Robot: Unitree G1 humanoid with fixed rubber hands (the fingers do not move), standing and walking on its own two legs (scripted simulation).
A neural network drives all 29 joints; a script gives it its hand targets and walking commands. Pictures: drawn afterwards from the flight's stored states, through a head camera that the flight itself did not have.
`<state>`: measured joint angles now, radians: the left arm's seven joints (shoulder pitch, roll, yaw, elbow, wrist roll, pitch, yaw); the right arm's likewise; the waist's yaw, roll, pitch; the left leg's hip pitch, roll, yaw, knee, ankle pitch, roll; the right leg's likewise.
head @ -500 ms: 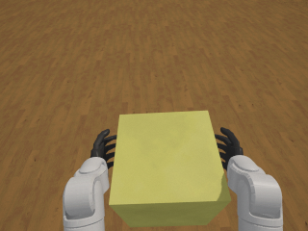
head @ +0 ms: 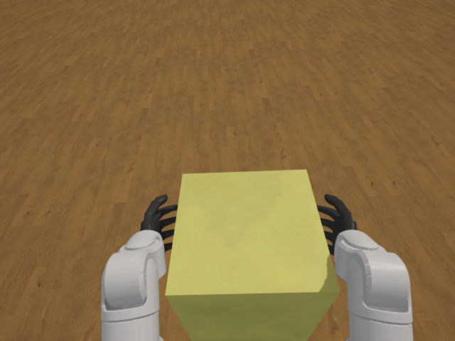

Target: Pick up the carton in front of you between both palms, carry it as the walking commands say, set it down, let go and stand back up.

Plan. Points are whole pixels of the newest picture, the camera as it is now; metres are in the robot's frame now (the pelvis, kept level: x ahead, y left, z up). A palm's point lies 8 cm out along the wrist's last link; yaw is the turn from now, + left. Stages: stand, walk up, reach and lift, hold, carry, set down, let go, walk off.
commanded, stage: carry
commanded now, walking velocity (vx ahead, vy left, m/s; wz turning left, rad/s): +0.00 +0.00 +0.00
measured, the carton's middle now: (246, 260) +0.27 +0.00 +0.01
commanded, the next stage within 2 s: hold in 1.70 s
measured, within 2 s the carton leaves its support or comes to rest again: neither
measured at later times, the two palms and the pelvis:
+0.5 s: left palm (145, 238) +0.28 +0.16 +0.07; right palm (325, 229) +0.29 -0.14 +0.07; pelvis +0.03 +0.01 +0.00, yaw +1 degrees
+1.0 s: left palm (142, 270) +0.25 +0.17 +0.03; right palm (320, 261) +0.25 -0.13 +0.03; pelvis -0.02 +0.02 +0.00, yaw +1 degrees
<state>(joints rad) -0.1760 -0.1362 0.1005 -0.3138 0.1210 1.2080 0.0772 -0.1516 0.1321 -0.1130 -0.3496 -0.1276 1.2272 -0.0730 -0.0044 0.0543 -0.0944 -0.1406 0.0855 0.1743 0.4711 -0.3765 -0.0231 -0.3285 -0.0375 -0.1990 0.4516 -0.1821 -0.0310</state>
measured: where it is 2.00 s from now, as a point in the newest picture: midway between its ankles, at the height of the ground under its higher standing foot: outside the picture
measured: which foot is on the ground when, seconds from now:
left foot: down 0.00-1.00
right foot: down 0.00-1.00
